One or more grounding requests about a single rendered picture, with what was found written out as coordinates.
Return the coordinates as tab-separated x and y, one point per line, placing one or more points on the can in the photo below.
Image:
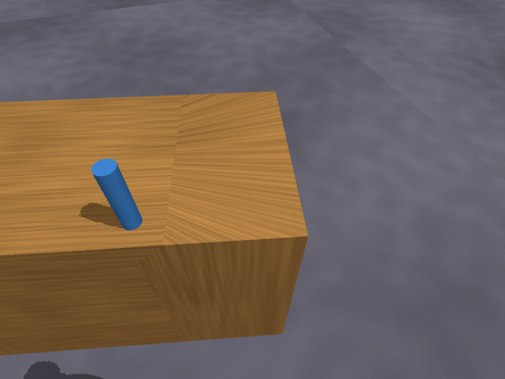
112	183

